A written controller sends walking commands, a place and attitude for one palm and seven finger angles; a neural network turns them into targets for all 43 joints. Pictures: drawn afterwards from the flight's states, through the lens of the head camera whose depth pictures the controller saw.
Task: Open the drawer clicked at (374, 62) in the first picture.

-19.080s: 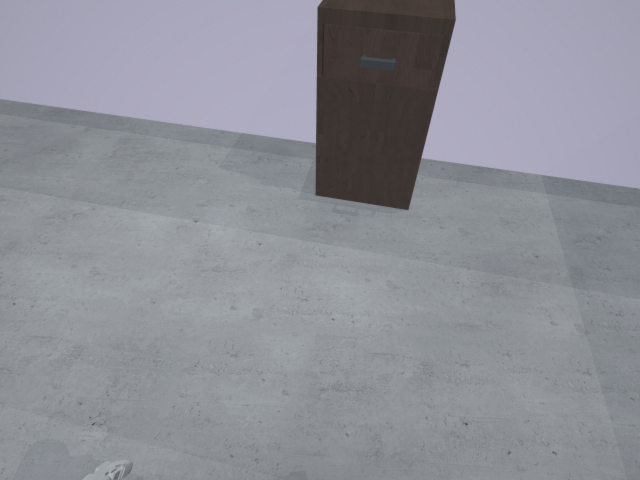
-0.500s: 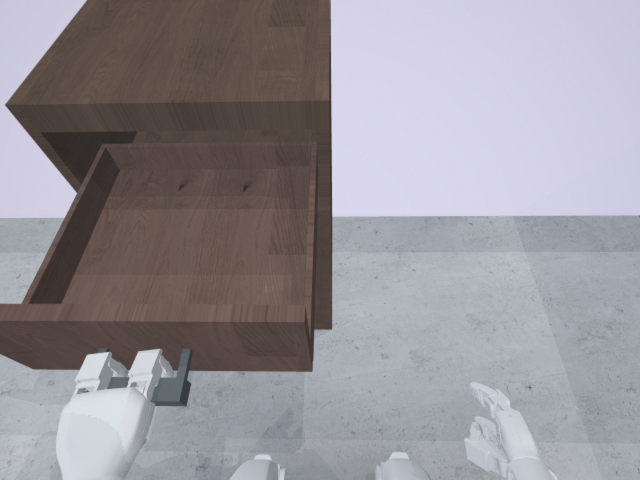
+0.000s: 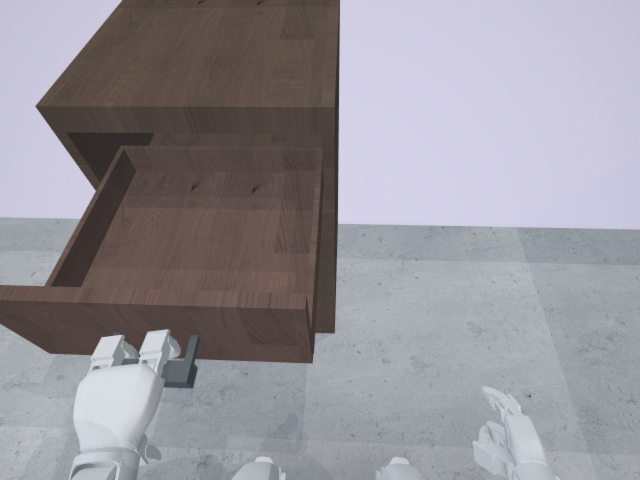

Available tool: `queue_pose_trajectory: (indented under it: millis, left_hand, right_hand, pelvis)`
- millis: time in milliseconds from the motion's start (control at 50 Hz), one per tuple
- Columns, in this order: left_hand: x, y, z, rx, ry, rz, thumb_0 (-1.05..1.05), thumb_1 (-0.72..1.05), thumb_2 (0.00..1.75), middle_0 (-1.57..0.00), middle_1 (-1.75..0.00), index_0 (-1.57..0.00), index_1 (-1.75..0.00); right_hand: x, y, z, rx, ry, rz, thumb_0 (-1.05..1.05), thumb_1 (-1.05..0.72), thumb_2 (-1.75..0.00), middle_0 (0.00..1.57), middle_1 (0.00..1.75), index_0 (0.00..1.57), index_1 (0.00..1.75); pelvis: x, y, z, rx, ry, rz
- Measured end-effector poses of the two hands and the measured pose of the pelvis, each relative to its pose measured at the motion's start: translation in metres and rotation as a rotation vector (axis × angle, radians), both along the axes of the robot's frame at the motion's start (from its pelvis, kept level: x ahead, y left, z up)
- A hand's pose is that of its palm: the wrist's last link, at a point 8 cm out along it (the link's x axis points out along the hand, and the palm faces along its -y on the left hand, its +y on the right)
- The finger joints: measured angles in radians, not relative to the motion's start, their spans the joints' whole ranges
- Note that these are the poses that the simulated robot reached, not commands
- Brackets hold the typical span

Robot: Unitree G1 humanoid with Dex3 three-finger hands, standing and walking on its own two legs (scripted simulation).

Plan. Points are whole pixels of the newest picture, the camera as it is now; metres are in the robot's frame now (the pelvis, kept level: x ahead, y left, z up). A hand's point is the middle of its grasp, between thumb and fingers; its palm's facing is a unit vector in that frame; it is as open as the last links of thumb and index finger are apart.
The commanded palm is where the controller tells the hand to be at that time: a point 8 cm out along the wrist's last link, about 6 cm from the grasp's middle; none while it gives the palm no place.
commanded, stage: lift the hand off the handle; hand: left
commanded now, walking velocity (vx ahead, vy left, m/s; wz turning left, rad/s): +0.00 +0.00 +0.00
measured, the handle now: (150, 356) +0.26 +0.25 -0.01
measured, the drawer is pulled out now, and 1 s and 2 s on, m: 0.30 0.30 0.30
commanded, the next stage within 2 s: none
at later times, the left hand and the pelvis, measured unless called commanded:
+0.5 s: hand (145, 400) +0.22 +0.24 -0.03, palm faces +0.00 -0.04 -1.00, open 13.7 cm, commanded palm +0.20 +0.24 +0.03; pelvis -0.01 +0.00 +0.00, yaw +1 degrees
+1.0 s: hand (131, 389) +0.22 +0.25 +0.00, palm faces +0.00 -0.06 -1.00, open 13.3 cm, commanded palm +0.20 +0.25 +0.07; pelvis +0.00 +0.01 +0.02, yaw +0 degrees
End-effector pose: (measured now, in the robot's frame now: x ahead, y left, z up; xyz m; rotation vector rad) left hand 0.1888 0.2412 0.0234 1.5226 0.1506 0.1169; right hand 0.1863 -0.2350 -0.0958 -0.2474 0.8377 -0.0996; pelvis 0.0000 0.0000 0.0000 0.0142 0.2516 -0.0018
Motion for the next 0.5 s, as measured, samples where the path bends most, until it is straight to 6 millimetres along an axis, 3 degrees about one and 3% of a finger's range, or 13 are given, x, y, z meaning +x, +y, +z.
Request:
queue_pose_trajectory:
  millis: [160,500]
  left_hand:
    - [-0.001,-0.001,-0.001,-0.003,-0.011,0.005,0.00,-0.46,0.32,-0.30,-1.18,-0.32,-1.20]
    - [0.006,0.000,-0.001,0.003,-0.015,0.005,0.00,-0.49,0.30,-0.35,-1.21,-0.34,-1.22]
  right_hand:
    - [-0.009,-0.002,-0.006,0.006,0.013,-0.008,0.01,-0.91,-0.90,0.20,0.30,0.20,0.30]
    - [-0.011,0.012,-0.012,0.010,0.038,0.002,0.01,-0.91,-0.90,0.20,0.30,0.20,0.30]
  pelvis:
    - [-0.003,0.001,-0.003,0.000,0.005,-0.001]
    - [-0.006,0.004,-0.001,-0.003,-0.003,0.012]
